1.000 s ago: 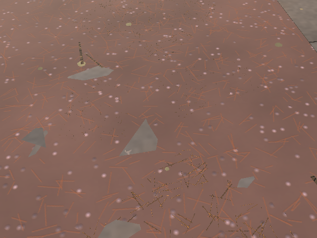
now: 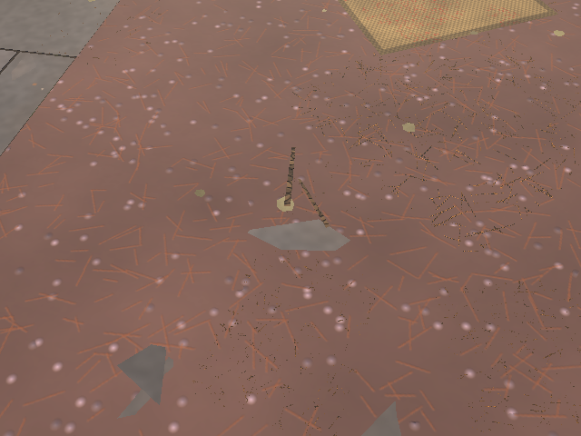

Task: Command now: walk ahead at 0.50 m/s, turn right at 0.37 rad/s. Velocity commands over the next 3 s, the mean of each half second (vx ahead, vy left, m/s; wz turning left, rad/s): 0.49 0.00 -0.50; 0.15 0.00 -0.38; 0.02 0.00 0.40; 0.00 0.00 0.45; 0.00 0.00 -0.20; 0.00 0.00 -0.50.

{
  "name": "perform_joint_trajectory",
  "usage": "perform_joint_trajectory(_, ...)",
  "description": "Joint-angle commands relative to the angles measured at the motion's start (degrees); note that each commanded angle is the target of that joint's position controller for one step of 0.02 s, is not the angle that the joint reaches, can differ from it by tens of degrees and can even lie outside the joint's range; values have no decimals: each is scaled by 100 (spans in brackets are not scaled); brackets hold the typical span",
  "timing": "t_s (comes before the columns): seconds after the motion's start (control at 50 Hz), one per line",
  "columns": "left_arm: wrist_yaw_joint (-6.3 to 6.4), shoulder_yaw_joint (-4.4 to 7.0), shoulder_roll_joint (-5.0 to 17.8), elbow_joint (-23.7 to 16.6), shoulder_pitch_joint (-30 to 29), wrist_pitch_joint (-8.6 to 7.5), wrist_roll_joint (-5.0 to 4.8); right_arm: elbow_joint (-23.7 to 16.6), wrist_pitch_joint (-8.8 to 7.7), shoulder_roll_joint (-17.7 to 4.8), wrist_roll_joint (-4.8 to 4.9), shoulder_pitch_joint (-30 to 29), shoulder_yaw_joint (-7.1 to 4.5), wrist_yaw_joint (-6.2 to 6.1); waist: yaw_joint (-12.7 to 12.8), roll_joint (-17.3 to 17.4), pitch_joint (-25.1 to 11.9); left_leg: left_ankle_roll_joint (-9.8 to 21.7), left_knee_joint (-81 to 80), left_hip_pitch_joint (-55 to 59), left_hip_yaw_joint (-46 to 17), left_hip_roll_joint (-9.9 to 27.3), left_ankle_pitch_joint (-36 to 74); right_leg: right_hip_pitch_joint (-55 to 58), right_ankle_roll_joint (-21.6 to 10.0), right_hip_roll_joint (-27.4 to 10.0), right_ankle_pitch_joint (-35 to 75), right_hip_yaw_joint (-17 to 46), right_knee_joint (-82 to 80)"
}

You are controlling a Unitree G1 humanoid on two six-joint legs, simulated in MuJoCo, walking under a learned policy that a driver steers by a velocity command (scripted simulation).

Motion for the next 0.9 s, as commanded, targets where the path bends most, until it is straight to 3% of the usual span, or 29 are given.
perform_joint_trajectory(0.02,85,166,702,-382,109,-28,-4,-579,-145,-595,-77,-193,-188,-14,-66,-498,-374,-170,-580,-1322,-236,434,253,1363,-1094,-1516,907,2193,-1233)
perform_joint_trajectory(0.08,192,237,914,-311,280,0,-51,-681,-70,-422,-70,-580,-125,-50,-2,-477,-215,-406,-1488,-1310,-70,354,751,904,-1089,-1380,1299,1826,-1334)
perform_joint_trajectory(0.14,279,265,971,-207,514,77,-91,-789,-104,-280,-45,-1212,-70,-24,215,-539,-141,-491,-2623,-887,-55,157,1912,564,-813,-1093,1212,1534,-1255)
perform_joint_trajectory(0.22,332,267,935,-68,919,184,-134,-919,-190,-324,50,-1835,-84,68,420,-594,-130,-441,-3427,-439,-111,-96,2385,692,-665,-1134,855,1836,-945)
perform_joint_trajectory(0.28,365,288,935,-64,912,254,-131,-924,-257,-510,87,-1824,-171,102,295,-743,-121,-275,-3821,-181,-248,-120,1897,1135,-559,-1298,742,2323,-542)
perform_joint_trajectory(0.32,357,276,851,-135,712,280,-113,-750,-299,-705,77,-1126,-289,58,-122,-825,-387,-1,-4187,857,-132,-72,1800,1050,-371,-1126,1259,2306,59)
perform_joint_trajectory(0.34,325,192,618,-242,592,259,-57,-649,-317,-917,-7,-379,-376,11,-497,-639,-1035,317,-4003,2176,-529,488,1752,592,-194,-868,1187,2017,1130)
perform_joint_trajectory(0.36,323,77,252,-360,1058,214,-71,-559,-273,-1380,-102,415,-497,-38,-564,435,-1960,1015,-3962,4256,-2236,1730,1244,-959,194,-150,-343,1251,2968)
perform_joint_trajectory(0.38,325,26,332,-447,1441,179,-143,-383,-187,-1257,20,658,-490,16,-427,1725,-2237,1500,-4458,4742,-4100,2515,18,-2214,323,-126,-2573,915,4159)
perform_joint_trajectory(0.4,321,153,838,-357,1145,193,-189,-460,-155,-794,75,360,-373,12,-490,954,-1386,1303,-4669,4018,-3729,2332,-714,-2642,376,-515,-2217,986,4658)
perform_joint_trajectory(0.42,315,197,949,-427,650,227,-147,-485,-112,-595,52,110,-312,-3,-512,481,-739,1082,-4770,3280,-2870,2059,-412,-2657,423,-697,-1740,766,4736)
perform_joint_trajectory(0.44,312,214,882,-512,364,252,-88,-458,-89,-489,4,-187,-260,2,-385,237,-223,1020,-4916,2529,-2196,1819,656,-2514,497,-816,-1449,662,4557)
perform_joint_trajectory(0.46,307,251,833,-547,294,289,-48,-433,-94,-371,-37,-390,-217,1,-229,296,-30,970,-4967,2059,-1651,1636,1705,-2297,548,-947,-1311,641,4354)
perform_joint_trajectory(0.5,287,232,590,-571,458,392,-70,-365,-122,-386,-51,-578,-226,21,-10,509,-33,987,-5011,1522,-827,1449,3407,-1855,669,-1012,-1305,423,4119)
perform_joint_trajectory(0.54,283,189,435,-717,308,450,-41,-253,-122,-591,-21,-669,-293,8,39,528,-91,1099,-5079,1435,-314,1463,4298,-1873,795,-1035,-1023,270,3637)
perform_joint_trajectory(0.62,147,124,339,-848,-70,440,-25,-117,37,-819,34,-786,-351,-101,-69,405,-366,994,-5071,1486,523,1319,4336,-1339,736,-1013,417,0,2272)
perform_joint_trajectory(0.66,53,138,371,-963,-375,425,-22,-17,98,-890,82,-700,-359,-128,-175,365,-386,896,-4958,1630,731,1316,4148,-1121,635,-940,749,-101,1696)
perform_joint_trajectory(0.72,-53,226,557,-1169,-610,455,-10,78,172,-1069,202,-626,-415,-126,-180,375,-377,779,-4519,1977,764,1507,4035,-991,424,-852,350,-188,1184)
perform_joint_trajectory(0.76,-60,311,683,-1195,-384,472,21,97,216,-1130,295,-646,-441,-137,3,346,-486,622,-3781,2020,840,1465,4409,-475,199,-618,164,-347,650)
perform_joint_trajectory(0.78,-8,411,850,-1081,70,456,41,140,225,-1013,287,-543,-402,-131,222,110,-726,440,-2963,1827,998,1209,4315,308,22,-401,664,-404,169)
perform_joint_trajectory(0.8,115,549,1355,-1071,496,462,63,121,200,-830,105,-225,-319,-106,333,-706,-1150,50,-1609,931,1194,792,2871,1566,-349,-1109,3089,544,82)
perform_joint_trajectory(0.82,223,503,1740,-1269,256,460,171,-33,171,-332,-168,316,-85,-9,-109,-1976,-1849,-382,465,-1030,967,-25,-2068,3145,-1701,-2902,5193,2818,365)
perform_joint_trajectory(0.84,204,320,1073,-1337,306,445,170,191,204,-764,-16,123,-145,56,327,-1076,-2680,-385,890,-866,-87,153,-2040,2888,-1853,-2949,4243,2885,77)
perform_joint_trajectory(0.86,164,176,703,-1262,26,405,161,152,286,-860,186,-229,-180,76,280,-754,-2057,-355,764,-1028,-97,415,-1748,2442,-1537,-2625,3744,2122,28)
perform_joint_trajectory(0.88,143,81,430,-1130,-213,381,101,183,354,-660,180,-337,-124,40,129,-475,-1622,-372,192,-1006,-91,595,-1540,1961,-1160,-2270,2982,1687,-77)
perform_joint_trajectory(0.9,147,29,343,-1069,-477,388,94,235,435,-617,125,-433,-114,-22,25,-470,-1276,-437,-308,-755,-88,697,-1316,1399,-951,-2095,2392,1411,-258)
